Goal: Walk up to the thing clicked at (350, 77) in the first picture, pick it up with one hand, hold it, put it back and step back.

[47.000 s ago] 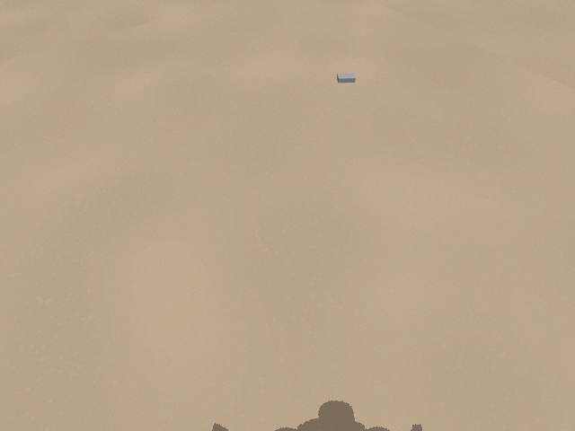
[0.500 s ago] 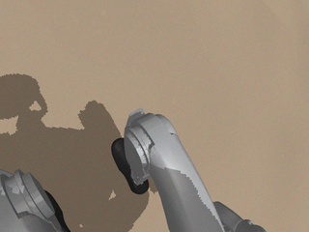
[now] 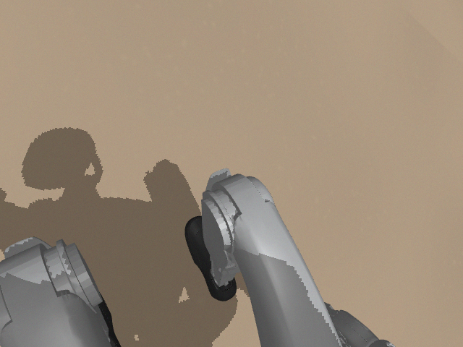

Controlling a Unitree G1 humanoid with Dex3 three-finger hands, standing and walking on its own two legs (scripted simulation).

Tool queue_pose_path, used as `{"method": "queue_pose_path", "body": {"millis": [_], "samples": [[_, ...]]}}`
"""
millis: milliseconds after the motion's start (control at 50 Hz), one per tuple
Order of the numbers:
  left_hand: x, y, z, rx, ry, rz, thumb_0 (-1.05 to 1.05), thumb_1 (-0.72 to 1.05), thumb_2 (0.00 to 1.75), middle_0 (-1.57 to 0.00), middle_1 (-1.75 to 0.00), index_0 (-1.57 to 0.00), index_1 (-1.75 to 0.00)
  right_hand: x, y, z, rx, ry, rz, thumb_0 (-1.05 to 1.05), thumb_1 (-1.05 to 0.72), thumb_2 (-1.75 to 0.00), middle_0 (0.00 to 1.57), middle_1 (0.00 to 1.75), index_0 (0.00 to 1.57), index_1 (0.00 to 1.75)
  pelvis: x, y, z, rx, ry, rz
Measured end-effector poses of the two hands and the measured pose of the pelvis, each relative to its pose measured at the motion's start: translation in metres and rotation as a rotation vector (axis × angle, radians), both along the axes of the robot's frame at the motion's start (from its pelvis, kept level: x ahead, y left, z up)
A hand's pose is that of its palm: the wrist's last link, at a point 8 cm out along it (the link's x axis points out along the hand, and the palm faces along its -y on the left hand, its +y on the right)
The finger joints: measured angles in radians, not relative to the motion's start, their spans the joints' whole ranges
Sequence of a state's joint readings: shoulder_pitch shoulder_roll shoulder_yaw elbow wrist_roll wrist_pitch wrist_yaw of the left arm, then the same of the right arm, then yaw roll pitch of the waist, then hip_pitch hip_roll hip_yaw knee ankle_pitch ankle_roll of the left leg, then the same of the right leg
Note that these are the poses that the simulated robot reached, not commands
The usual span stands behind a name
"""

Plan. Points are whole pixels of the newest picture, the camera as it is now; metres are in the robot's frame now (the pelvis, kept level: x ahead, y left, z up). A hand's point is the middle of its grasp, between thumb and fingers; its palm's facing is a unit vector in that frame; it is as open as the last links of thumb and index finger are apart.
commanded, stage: withdraw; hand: left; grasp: from above
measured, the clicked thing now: out of the picture +0.46 +0.35 -0.30
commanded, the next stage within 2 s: home in 0.58 s
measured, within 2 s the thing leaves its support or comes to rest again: neither
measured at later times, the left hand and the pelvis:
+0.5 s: hand out of the picture +0.44 +0.37 -0.14, palm faces -0.42 -0.10 -0.90, open 13.8 cm; pelvis -0.01 -0.01 +0.01, yaw +6 degrees
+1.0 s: hand out of the picture +0.40 +0.37 -0.05, palm faces -0.28 -0.30 -0.91, open 10.3 cm; pelvis +0.00 -0.01 +0.06, yaw +9 degrees
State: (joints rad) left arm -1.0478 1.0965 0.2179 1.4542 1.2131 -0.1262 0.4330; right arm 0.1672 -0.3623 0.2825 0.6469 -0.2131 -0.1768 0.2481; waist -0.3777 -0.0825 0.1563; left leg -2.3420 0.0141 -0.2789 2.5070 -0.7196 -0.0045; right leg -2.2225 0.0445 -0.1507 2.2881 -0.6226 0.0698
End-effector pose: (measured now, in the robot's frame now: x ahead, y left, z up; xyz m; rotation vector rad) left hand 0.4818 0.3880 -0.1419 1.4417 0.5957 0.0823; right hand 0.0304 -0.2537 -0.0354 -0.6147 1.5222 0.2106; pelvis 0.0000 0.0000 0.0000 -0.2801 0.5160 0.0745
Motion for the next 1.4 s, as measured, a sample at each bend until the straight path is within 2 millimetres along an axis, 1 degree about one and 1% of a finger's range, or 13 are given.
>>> {"method": "queue_pose_path", "body": {"millis": [100, 180, 260, 380, 500, 680, 760, 840, 940, 1020, 1140, 1280, 1400], "samples": [[-0.012, 0.013, 0.049, 0.048, 0.074, -0.061, 0.0, -0.51, 1.01, -0.1, -0.98, -0.08, -0.98, 0.022, -0.007, -0.008, 0.006, -0.054, -0.03, 0.0, -0.9, -0.9, 0.2, 0.3, 0.2, 0.3, 0.001, 0.003, 0.008, 0.012, 0.031, 0.02], [-0.03, 0.012, 0.076, 0.028, 0.145, -0.094, 0.0, -0.5, 1.0, -0.1, -0.98, -0.08, -0.98, 0.047, -0.008, -0.012, 0.016, -0.12, -0.029, 0.0, -0.9, -0.9, 0.2, 0.3, 0.2, 0.3, -0.004, 0.004, 0.018, 0.03, 0.033, 0.041], [-0.046, 0.003, 0.083, -0.032, 0.17, -0.123, 0.0, -0.47, 0.99, -0.11, -0.97, -0.1, -0.97, 0.069, -0.008, -0.01, 0.009, -0.182, -0.006, 0.0, -0.89, -0.9, 0.2, 0.3, 0.2, 0.3, -0.01, 0.002, 0.026, 0.048, 0.031, 0.056], [-0.049, -0.014, 0.074, -0.064, 0.135, -0.196, 0.0, -0.46, 0.98, -0.12, -0.96, -0.11, -0.96, 0.084, -0.012, -0.007, -0.037, -0.221, 0.022, 0.0, -0.89, -0.9, 0.2, 0.3, 0.2, 0.3, -0.013, -0.005, 0.024, 0.064, 0.031, 0.062], [-0.037, -0.014, 0.059, -0.019, 0.109, -0.199, 0.0, -0.46, 0.98, -0.13, -0.96, -0.11, -0.96, 0.075, -0.017, -0.018, -0.069, -0.204, 0.002, 0.0, -0.89, -0.9, 0.2, 0.3, 0.2, 0.3, -0.011, -0.007, 0.011, 0.071, 0.039, 0.062], [-0.016, -0.01, 0.043, 0.026, 0.104, -0.134, 0.0, -0.4, 0.93, -0.18, -0.91, -0.17, -0.91, 0.033, -0.014, -0.036, -0.042, -0.087, -0.073, 0.0, -0.89, -0.89, 0.2, 0.3, 0.2, 0.3, -0.005, -0.008, 0.0, 0.074, 0.061, 0.049], [-0.018, -0.014, 0.048, 0.018, 0.094, -0.128, 0.0, -0.33, 0.91, -0.21, -0.85, -0.21, -0.85, 0.02, -0.011, -0.036, -0.025, -0.042, -0.12, 0.0, -0.89, -0.89, 0.2, 0.3, 0.2, 0.3, -0.001, -0.008, 0.005, 0.075, 0.078, 0.048], [-0.032, -0.017, 0.066, -0.019, 0.075, -0.118, 0.0, -0.18, 0.89, -0.23, -0.73, -0.22, -0.73, 0.022, -0.011, -0.03, -0.01, -0.031, -0.158, 0.0, -0.89, -0.89, 0.2, 0.3, 0.21, 0.3, 0.002, -0.009, 0.017, 0.082, 0.098, 0.054], [-0.064, -0.016, 0.115, -0.099, 0.011, -0.059, 0.0, 0.11, 0.85, -0.23, -0.55, -0.22, -0.55, 0.05, -0.014, -0.015, 0.005, -0.095, -0.171, 0.0, -0.89, -0.89, 0.2, 0.3, 0.21, 0.3, 0.004, -0.009, 0.043, 0.099, 0.122, 0.068], [-0.098, -0.012, 0.157, -0.183, -0.011, 0.032, 0.0, 0.38, 0.83, -0.22, -0.43, -0.21, -0.43, 0.088, -0.014, 0.005, 0.031, -0.2, -0.153, 0.0, -0.9, -0.89, 0.2, 0.3, 0.21, 0.3, 0.004, -0.009, 0.071, 0.112, 0.124, 0.076], [-0.156, -0.024, 0.2, -0.377, 0.026, 0.154, 0.0, 0.7, 0.86, -0.21, -0.34, -0.21, -0.34, 0.149, -0.001, 0.048, 0.09, -0.39, -0.1, 0.0, -0.9, -0.9, 0.2, 0.3, 0.2, 0.3, 0.001, -0.009, 0.116, 0.131, 0.1, 0.088], [-0.209, -0.052, 0.247, -0.598, -0.04, 0.262, 0.0, 0.85, 0.88, -0.21, -0.31, -0.21, -0.31, 0.201, 0.025, 0.108, 0.16, -0.572, -0.059, 0.0, -0.9, -0.9, 0.2, 0.3, 0.2, 0.3, 0.002, -0.011, 0.167, 0.153, 0.053, 0.114], [-0.239, -0.065, 0.294, -0.72, -0.105, 0.413, 0.01, 0.88, 0.89, -0.21, -0.31, -0.21, -0.3, 0.222, 0.047, 0.157, 0.227, -0.677, -0.065, 0.0, -0.9, -0.9, 0.2, 0.3, 0.2, 0.3, 0.008, -0.013, 0.208, 0.174, 0.008, 0.131]]}}
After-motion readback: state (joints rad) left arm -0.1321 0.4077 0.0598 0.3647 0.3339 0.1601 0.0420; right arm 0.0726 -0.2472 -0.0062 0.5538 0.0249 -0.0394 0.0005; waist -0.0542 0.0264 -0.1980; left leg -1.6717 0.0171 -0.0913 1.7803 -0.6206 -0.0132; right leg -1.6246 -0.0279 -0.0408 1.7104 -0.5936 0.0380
